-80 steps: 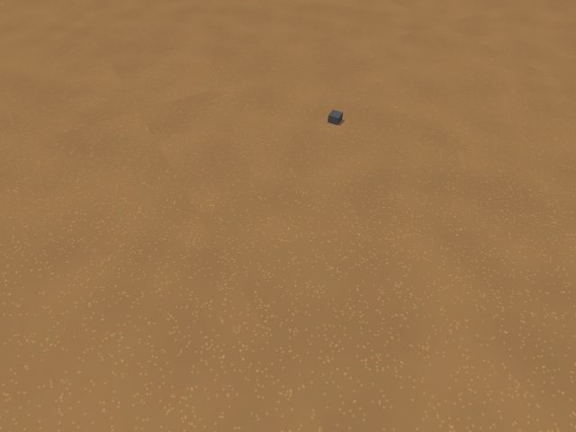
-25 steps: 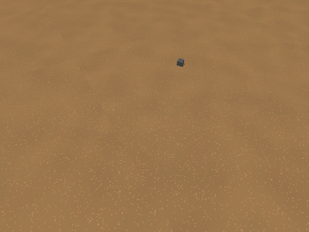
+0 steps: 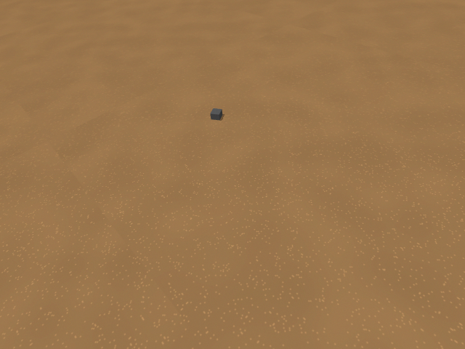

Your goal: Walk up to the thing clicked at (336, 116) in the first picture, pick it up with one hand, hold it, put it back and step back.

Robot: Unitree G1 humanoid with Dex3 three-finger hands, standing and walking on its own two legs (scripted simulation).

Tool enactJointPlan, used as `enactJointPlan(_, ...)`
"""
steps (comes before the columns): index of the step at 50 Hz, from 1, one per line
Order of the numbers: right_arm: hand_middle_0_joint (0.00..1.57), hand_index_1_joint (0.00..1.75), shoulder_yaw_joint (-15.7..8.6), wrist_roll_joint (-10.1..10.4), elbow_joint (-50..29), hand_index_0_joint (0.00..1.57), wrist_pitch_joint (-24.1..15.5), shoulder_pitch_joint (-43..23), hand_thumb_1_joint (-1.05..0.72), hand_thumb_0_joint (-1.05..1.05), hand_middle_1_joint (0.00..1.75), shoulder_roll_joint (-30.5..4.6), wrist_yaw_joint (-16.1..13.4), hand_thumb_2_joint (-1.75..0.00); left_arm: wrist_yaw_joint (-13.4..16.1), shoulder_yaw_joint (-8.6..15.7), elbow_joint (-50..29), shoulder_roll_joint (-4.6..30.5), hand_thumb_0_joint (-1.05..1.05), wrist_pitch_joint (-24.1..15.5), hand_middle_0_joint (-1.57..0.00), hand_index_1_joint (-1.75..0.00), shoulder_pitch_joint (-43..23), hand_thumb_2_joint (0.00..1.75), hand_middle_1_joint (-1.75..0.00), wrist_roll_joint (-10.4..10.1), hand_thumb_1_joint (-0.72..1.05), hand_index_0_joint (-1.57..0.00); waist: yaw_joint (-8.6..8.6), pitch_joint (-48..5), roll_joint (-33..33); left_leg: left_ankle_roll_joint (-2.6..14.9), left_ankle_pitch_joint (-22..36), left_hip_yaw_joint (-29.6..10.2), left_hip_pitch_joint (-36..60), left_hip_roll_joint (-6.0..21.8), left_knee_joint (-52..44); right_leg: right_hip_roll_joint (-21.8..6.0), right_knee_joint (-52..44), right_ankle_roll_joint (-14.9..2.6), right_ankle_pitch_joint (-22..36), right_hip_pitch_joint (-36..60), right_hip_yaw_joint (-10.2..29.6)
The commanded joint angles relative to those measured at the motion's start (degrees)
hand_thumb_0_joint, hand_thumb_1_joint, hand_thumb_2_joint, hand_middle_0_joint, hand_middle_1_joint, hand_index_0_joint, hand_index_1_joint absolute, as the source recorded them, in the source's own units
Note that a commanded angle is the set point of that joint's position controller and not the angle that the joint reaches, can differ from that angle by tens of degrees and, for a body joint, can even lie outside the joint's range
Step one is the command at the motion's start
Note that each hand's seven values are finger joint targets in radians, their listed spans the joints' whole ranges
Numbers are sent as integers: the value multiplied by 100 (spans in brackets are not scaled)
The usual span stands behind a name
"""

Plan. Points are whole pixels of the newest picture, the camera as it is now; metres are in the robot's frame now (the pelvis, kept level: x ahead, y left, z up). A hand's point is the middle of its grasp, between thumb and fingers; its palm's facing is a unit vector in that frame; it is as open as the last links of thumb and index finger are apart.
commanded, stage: walk up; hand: left
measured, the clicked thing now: (216, 114) +1.77 +0.24 -0.73
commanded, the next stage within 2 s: none
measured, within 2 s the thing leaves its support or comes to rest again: neither
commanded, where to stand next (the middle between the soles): +1.33 +0.12 m, yaw -18 degrees
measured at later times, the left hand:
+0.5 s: hand (112, 238) +0.40 +0.34 -0.13, palm faces -0.21 -0.90 -0.38, open 7.4 cm
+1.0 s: hand (146, 164) +0.64 +0.30 -0.11, palm faces -0.18 -0.89 -0.42, open 7.4 cm
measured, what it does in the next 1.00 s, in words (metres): walks ahead: left foot, then right foot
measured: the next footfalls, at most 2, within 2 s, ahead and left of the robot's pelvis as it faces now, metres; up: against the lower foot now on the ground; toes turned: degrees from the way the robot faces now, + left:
left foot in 0.32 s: +0.36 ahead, +0.18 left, +0.00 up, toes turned +1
right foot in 0.76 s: +0.57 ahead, -0.10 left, +0.00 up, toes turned -15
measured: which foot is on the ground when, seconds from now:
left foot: up 0.00-0.30, down 0.32-0.78, up 0.80-1.00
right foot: down 0.00-0.34, up 0.36-0.74, down 0.76-1.00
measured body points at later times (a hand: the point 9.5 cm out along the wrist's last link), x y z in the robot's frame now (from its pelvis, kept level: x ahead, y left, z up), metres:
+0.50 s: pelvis +0.28 +0.07 +0.01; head +0.31 +0.08 +0.46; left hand +0.41 +0.38 -0.11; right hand +0.29 -0.26 -0.08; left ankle +0.32 +0.18 -0.72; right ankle +0.21 -0.07 -0.64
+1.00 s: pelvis +0.52 +0.05 +0.01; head +0.53 +0.02 +0.46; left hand +0.65 +0.35 -0.08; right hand +0.56 -0.28 -0.11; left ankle +0.60 +0.19 -0.67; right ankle +0.53 -0.08 -0.72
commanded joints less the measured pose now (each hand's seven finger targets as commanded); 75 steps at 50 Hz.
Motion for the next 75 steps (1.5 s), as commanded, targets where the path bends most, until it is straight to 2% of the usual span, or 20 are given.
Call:
enactJointPlan(1,20,30,-258,78,-574,20,-205,-10,-90,0,30,-1005,57,-90,178,390,-499,1840,0,-242,-20,-30,-292,90,-30,-67,90,-20,-233,378,-1249,17,800,-478,-1158,445,-490,-1310,-2737,-807,-1801,277,2281)
enactJointPlan(10,20,30,-325,-54,-1150,20,-230,-992,-90,0,30,-805,230,-90,205,371,-627,1909,0,-413,-20,-30,52,90,-30,-35,90,-20,-25,512,-850,-199,1785,-165,-802,412,-2682,-1067,-2504,-838,-802,118,1314)
enactJointPlan(15,20,30,-498,-62,-724,20,-340,460,-90,0,30,-936,135,-90,264,265,-654,1766,0,-340,-20,-30,-18,90,-30,6,90,-20,-740,-510,-499,79,1296,294,1701,-94,-3339,-815,-68,-584,1629,24,774)
enactJointPlan(16,20,30,-632,-141,-514,20,-389,1359,-90,0,30,-1278,51,-90,284,156,-668,1444,0,-310,-20,-30,286,90,-30,-8,90,-20,-1098,-1047,381,414,418,-301,2947,185,-3669,-377,1826,-355,1532,-759,474)
enactJointPlan(17,20,30,-743,-189,-512,20,-444,1771,-90,0,30,-1647,-45,-90,277,-64,-672,771,0,-297,-20,-30,598,90,-30,-61,90,-20,-1129,-1246,1680,640,-494,-2323,3761,1475,-4074,399,3210,-142,-1217,-2167,565)
enactJointPlan(19,20,30,-794,121,-807,20,-413,786,-90,0,30,-1854,-63,-90,422,15,-569,1522,0,-280,-20,-30,572,90,-30,-66,90,-20,-726,-886,1010,1426,-1464,-4136,2923,2284,-5220,65,4022,-312,-1091,-2703,976)
enactJointPlan(23,20,30,-422,120,-904,20,-495,505,-90,0,30,-1042,-134,-90,226,88,-409,1440,0,-280,-20,-30,317,90,-30,-231,90,-20,-459,-277,261,767,1954,-922,1753,1124,-4792,-338,2964,-135,15,-1896,890)
enactJointPlan(29,20,30,-396,42,-1057,20,-529,479,-90,0,30,-1067,-140,-90,77,36,-770,1174,0,-144,-20,-30,-472,90,-30,-142,90,-20,-416,188,155,1206,3025,-56,1716,1182,-4941,-378,1197,68,240,-1952,505)
enactJointPlan(36,20,30,-352,46,-1245,20,-404,371,-90,0,30,-1024,-141,-90,99,222,-483,1269,0,-170,-20,-30,-56,90,-30,-85,90,-20,14,-232,-414,747,2151,487,534,815,-3577,-68,-168,-242,1218,896,-139)
enactJointPlan(38,20,30,-181,22,-1254,20,-378,877,-90,0,30,-592,-117,-90,239,457,-277,1809,0,-237,-20,-30,991,90,-30,-30,90,-20,482,-983,-1701,451,1413,765,-420,-10,-1069,-611,-725,-481,-339,2460,1030)
enactJointPlan(39,20,30,-112,17,-1297,20,-324,1143,-90,0,30,-442,-115,-90,313,541,-402,2262,0,-262,-20,-30,1134,90,-30,-26,90,-20,347,-989,-2416,206,-740,507,-1313,-480,49,-2032,-1491,-908,-785,2695,3482)
enactJointPlan(41,20,30,-271,9,-1196,20,-246,704,-90,0,30,-1166,-180,-90,360,488,-560,2284,0,-241,-20,-30,629,90,-30,-156,90,-20,313,-543,-1438,100,-709,-402,-1837,-172,731,-2352,-2061,-1575,-1260,2087,4527)
enactJointPlan(47,20,30,-290,28,-930,20,-130,886,-90,0,30,-813,-56,-90,370,276,-741,1682,0,-392,-20,-30,-131,90,-30,-108,90,-20,-312,43,-1121,-5,507,-458,-866,274,-383,-1353,-1879,-1106,818,158,1573)
enactJointPlan(54,20,30,-402,-40,-1199,20,-148,-99,-90,0,30,-750,184,-90,317,343,-767,2000,0,-465,-20,-30,-79,90,-30,11,90,-20,-121,183,-1370,-138,1290,-47,-346,370,-2394,-1242,-2032,-1011,-982,-478,1121)
enactJointPlan(58,20,30,-545,-79,-882,20,-205,694,-90,0,30,-898,161,-90,327,308,-719,1973,0,-378,-20,-30,-375,90,-30,60,90,-20,-729,-197,-997,9,1068,324,1406,55,-2810,-1244,-1069,-754,-790,-1219,890)
enactJointPlan(60,20,30,-757,-123,-555,20,-292,1812,-90,0,30,-1481,3,-90,341,63,-614,1198,0,-338,-20,-30,240,90,-30,71,90,-20,-1213,-779,1142,339,-720,-892,2847,548,-3921,-261,2302,-282,-285,-2047,81)
enactJointPlan(61,20,30,-753,-119,-757,20,-343,1559,-90,0,30,-1793,-61,-90,375,-65,-667,894,0,-310,-20,-30,453,90,-30,-57,90,-20,-999,-502,1881,619,-1680,-3232,2800,1643,-5027,529,3344,-96,-1368,-3161,323)
enactJointPlan(62,20,30,-764,70,-887,20,-318,1161,-90,0,30,-1918,-60,-90,488,73,-545,1539,0,-257,-20,-30,362,90,-30,-42,90,-20,-863,-399,1118,1080,-2090,-3887,2316,2075,-5305,129,3743,-230,-1350,-3022,791)
enactJointPlan(66,20,30,-449,79,-1061,20,-379,391,-90,0,30,-1116,-141,-90,361,102,-157,1611,0,-195,-20,-30,543,90,-30,-197,90,-20,-315,266,290,324,78,-1238,1031,993,-5138,-338,2937,-159,-6,-2156,985)
enactJointPlan(75,20,30,-437,11,-1045,20,-390,1004,-90,0,30,-1024,-176,-90,237,67,-542,1251,0,-26,-20,-30,-477,90,-30,-97,90,-20,-576,457,115,610,1764,-369,1616,915,-5321,-272,1034,110,639,-2085,462)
